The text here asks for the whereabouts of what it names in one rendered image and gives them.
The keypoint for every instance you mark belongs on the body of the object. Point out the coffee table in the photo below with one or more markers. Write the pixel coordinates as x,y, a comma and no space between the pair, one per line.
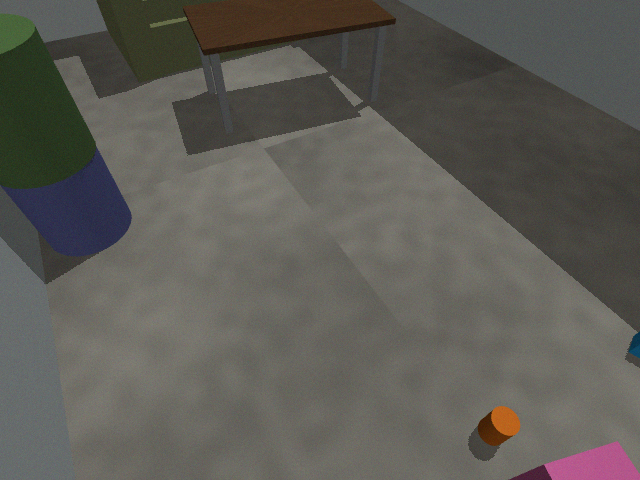
232,25

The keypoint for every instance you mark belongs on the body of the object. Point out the sofa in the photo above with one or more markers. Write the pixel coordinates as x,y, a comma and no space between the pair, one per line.
155,37

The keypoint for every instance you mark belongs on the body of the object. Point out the potted plant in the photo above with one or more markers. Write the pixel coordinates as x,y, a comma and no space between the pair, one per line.
50,165

